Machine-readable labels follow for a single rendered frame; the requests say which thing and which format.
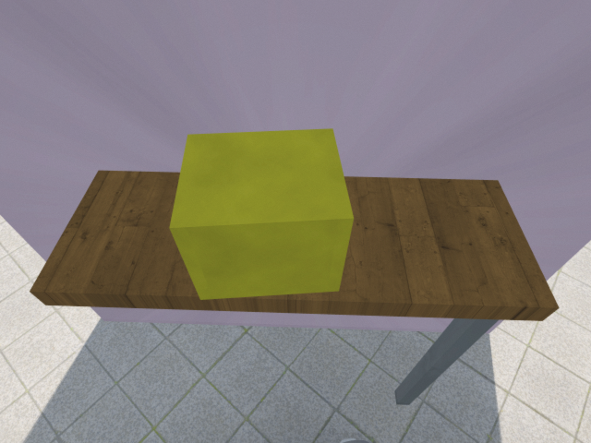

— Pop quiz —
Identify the table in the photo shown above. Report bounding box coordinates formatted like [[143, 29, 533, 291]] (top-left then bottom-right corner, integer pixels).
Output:
[[30, 171, 559, 405]]

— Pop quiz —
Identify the carton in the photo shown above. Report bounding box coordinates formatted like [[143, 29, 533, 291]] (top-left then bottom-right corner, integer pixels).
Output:
[[169, 128, 354, 300]]

